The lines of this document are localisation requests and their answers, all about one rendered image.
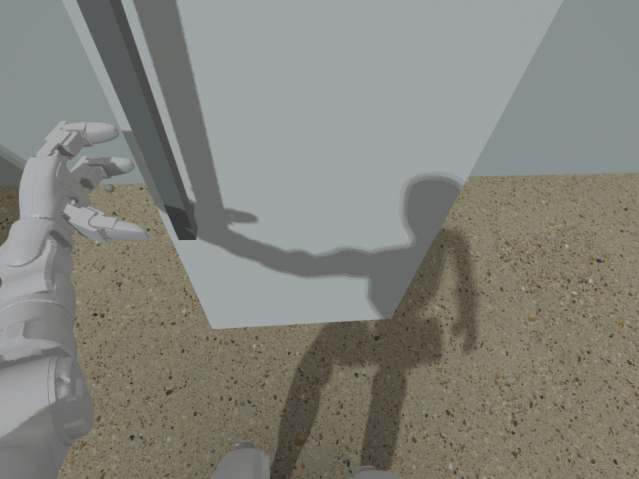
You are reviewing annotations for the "robot left forearm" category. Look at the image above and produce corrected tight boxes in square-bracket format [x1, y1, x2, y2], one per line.
[0, 218, 77, 369]

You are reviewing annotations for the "handle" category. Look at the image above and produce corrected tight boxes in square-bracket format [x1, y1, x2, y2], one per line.
[76, 0, 198, 240]

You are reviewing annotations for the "robot left thigh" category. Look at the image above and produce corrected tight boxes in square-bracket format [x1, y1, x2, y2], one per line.
[211, 448, 270, 479]

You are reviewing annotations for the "right robot shin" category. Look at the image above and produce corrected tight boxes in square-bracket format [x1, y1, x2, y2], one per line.
[355, 466, 375, 476]

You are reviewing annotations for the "left robot upper arm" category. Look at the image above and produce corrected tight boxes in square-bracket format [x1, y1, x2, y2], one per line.
[0, 355, 94, 479]

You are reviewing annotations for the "robot left hand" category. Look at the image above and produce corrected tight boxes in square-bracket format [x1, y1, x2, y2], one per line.
[19, 121, 148, 244]

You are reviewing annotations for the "fridge door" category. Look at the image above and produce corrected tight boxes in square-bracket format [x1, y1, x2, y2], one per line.
[62, 0, 563, 329]

